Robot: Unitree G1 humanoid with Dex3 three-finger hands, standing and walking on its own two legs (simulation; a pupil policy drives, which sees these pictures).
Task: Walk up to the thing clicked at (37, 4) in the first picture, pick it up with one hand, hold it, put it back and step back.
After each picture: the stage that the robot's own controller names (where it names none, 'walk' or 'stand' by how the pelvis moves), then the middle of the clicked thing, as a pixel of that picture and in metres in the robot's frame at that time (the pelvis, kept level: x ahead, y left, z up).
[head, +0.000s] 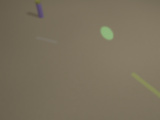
stand; (39, 9) +2.03 +0.59 -0.65
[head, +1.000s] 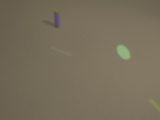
walk; (56, 19) +1.94 +0.25 -0.63
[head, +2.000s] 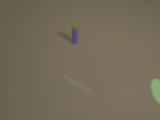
walk; (75, 34) +1.34 +0.07 -0.64
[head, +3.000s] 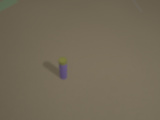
walk; (63, 68) +0.88 +0.15 -0.63
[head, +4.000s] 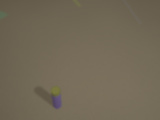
walk; (56, 98) +0.62 +0.16 -0.64
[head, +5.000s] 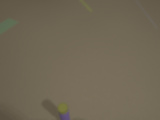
stand; (64, 114) +0.49 +0.15 -0.63
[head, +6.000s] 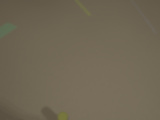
stand; out of the picture +0.44 +0.15 -0.66
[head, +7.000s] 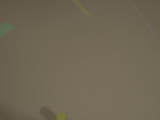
stand; out of the picture +0.44 +0.15 -0.66
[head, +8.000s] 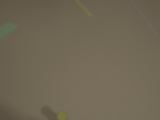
stand; out of the picture +0.45 +0.15 -0.66
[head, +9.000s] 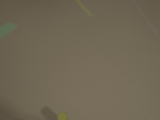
stand; out of the picture +0.44 +0.15 -0.66
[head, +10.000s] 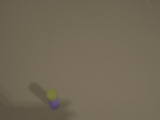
go down; (53, 100) +0.46 +0.15 -0.60
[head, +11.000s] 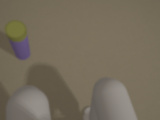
go down; (20, 43) +0.52 +0.20 -0.24
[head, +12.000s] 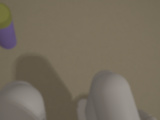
close in; (4, 30) +0.52 +0.22 -0.21
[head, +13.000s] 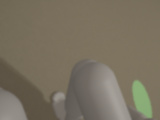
close; out of the picture +0.51 +0.26 -0.16
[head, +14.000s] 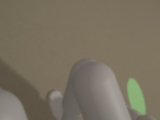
lift; out of the picture +0.50 +0.26 -0.17
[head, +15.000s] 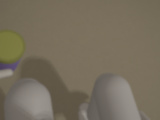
lift; (7, 57) +0.38 +0.22 -0.09
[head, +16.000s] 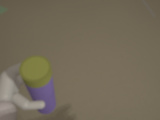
hold; (41, 90) +0.30 +0.13 +0.06
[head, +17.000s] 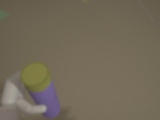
hold; (44, 94) +0.30 +0.13 +0.03
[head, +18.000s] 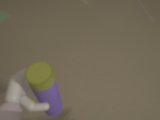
hold; (47, 93) +0.30 +0.12 +0.03
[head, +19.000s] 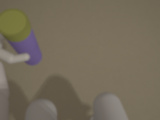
crouch; (25, 43) +0.46 +0.15 -0.03
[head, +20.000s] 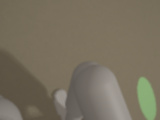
lower; out of the picture +0.49 +0.24 -0.17
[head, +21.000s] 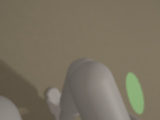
lower; out of the picture +0.49 +0.27 -0.17
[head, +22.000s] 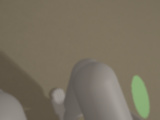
lower; out of the picture +0.48 +0.26 -0.17
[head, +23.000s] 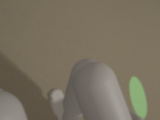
lower; out of the picture +0.48 +0.26 -0.17
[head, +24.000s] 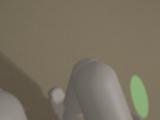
loosen; out of the picture +0.46 +0.26 -0.17
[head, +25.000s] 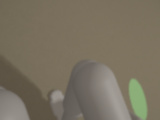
withdraw; out of the picture +0.48 +0.24 -0.18
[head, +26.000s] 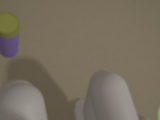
stand; (8, 39) +0.49 +0.21 -0.20
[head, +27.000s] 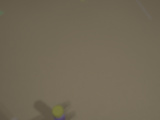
stand; (59, 117) +0.43 +0.13 -0.57
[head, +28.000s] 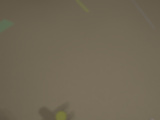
stand; out of the picture +0.44 +0.14 -0.60
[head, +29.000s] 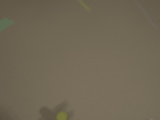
stand; out of the picture +0.43 +0.14 -0.60
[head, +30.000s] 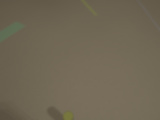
stand; out of the picture +0.45 +0.13 -0.65
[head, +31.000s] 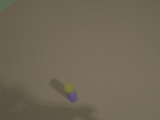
walk; (71, 93) +0.51 +0.15 -0.64
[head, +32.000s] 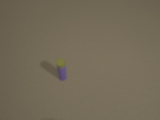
walk; (61, 70) +0.73 +0.13 -0.63
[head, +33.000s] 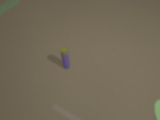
stand; (65, 58) +1.01 +0.21 -0.63
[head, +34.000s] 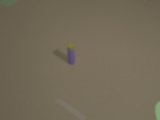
stand; (71, 54) +1.06 +0.11 -0.65
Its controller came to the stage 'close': yes
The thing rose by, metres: 0.68
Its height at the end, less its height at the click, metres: +0.00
